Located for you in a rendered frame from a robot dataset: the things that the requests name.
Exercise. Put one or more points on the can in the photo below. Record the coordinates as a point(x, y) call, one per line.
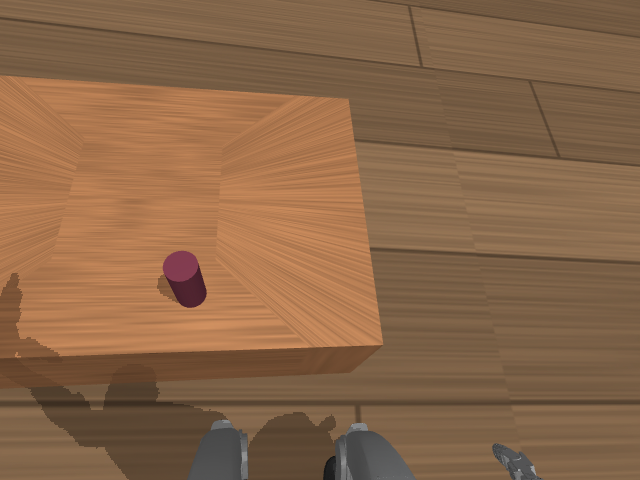
point(183, 273)

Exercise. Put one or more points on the right robot hand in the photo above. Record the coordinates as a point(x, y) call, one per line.
point(518, 465)

